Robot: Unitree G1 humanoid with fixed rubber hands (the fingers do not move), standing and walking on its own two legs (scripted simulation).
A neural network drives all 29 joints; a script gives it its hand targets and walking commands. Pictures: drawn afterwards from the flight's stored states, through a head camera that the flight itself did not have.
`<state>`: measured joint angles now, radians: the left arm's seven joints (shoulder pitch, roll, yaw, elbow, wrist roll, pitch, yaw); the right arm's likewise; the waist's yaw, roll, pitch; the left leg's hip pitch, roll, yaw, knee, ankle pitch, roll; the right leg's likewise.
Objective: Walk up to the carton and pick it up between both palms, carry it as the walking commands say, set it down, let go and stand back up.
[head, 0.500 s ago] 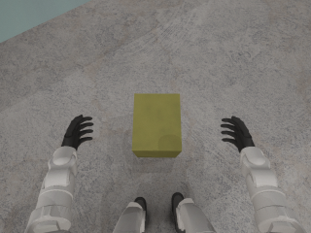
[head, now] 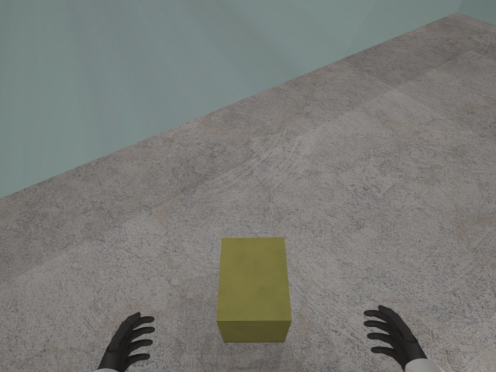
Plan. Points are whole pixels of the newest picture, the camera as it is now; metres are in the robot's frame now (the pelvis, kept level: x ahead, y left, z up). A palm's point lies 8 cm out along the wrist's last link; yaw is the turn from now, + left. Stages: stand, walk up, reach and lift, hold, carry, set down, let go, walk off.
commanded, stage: let go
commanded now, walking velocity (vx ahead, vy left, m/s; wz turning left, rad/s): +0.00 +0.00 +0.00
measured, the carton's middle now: (253, 291) +0.48 +0.00 -0.63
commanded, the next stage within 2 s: stand in 0.28 s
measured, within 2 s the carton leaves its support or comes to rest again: neither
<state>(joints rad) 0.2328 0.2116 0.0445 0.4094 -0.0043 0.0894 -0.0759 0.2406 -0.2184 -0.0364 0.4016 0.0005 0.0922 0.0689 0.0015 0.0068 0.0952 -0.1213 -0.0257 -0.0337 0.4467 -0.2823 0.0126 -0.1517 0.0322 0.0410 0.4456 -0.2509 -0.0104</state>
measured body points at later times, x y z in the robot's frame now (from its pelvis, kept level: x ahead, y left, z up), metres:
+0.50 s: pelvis +0.01 +0.00 +0.00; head +0.02 +0.00 +0.45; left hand +0.16 +0.29 -0.09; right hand +0.16 -0.28 -0.09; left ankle -0.02 +0.11 -0.74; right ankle +0.00 -0.11 -0.74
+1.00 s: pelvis +0.02 +0.00 +0.00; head +0.03 +0.00 +0.45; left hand +0.15 +0.30 -0.10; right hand +0.16 -0.30 -0.10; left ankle -0.02 +0.11 -0.74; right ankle +0.00 -0.11 -0.74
